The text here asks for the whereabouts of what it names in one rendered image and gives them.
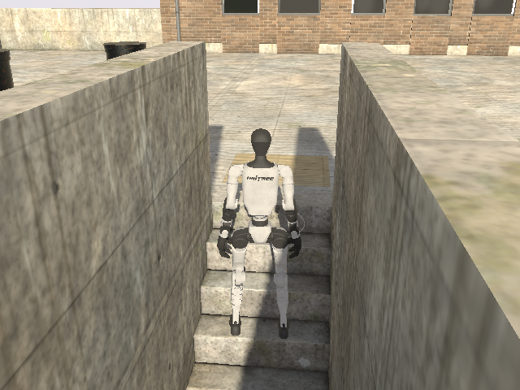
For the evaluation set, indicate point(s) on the robot right foot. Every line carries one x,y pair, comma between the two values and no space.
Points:
283,331

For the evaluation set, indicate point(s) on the robot left forearm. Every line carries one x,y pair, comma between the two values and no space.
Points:
226,221

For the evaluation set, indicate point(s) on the robot right upper arm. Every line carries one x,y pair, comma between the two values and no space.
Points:
288,186

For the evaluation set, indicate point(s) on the right robot thigh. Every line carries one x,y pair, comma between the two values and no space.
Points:
279,238

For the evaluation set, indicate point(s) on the robot left upper arm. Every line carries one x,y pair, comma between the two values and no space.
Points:
232,185

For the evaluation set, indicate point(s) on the robot right forearm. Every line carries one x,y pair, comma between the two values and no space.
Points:
293,222

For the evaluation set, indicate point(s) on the robot left hand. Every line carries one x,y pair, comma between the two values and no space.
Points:
222,248

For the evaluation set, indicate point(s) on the robot right hand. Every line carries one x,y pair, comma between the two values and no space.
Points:
296,248

